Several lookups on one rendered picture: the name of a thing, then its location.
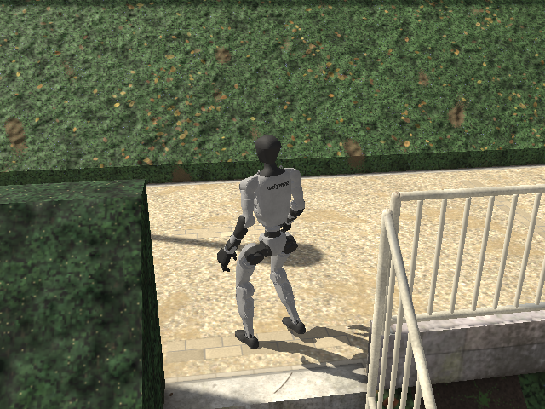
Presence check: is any right robot thigh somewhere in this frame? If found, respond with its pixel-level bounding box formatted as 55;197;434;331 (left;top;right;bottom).
270;232;298;285

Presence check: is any robot right forearm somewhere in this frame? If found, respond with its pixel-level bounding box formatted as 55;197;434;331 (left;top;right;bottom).
286;201;305;225

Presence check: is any left robot hand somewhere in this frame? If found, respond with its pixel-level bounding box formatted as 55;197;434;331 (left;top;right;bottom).
217;248;237;272

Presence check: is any left robot upper arm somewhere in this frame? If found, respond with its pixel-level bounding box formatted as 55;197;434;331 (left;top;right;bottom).
239;176;258;228

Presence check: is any right robot upper arm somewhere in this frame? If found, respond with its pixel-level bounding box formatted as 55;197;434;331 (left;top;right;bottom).
284;168;305;211

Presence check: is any robot right shin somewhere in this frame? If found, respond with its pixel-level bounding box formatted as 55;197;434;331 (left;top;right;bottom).
273;268;301;325

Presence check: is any right robot hand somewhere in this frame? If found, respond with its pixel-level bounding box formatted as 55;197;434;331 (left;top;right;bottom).
279;223;291;233

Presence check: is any robot left forearm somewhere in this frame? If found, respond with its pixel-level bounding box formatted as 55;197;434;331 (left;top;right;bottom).
224;216;248;254

